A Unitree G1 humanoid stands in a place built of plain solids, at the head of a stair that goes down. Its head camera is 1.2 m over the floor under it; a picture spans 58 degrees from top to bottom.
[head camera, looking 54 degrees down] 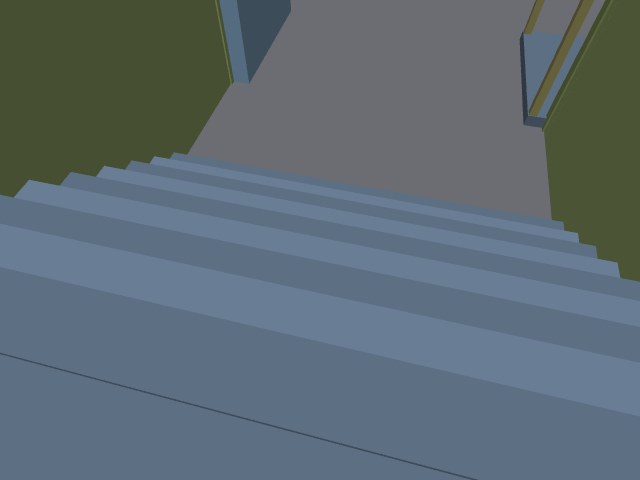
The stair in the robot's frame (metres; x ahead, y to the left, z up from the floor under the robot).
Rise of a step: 0.19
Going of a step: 0.26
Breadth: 3.37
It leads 14 degrees to the right of straight ahead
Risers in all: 9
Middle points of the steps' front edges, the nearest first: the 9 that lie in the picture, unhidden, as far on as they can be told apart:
0.55 0.18 0.00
0.80 0.12 -0.19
1.05 0.06 -0.37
1.30 0.00 -0.56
1.54 -0.06 -0.75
1.79 -0.12 -0.94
2.04 -0.18 -1.12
2.29 -0.25 -1.31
2.54 -0.31 -1.50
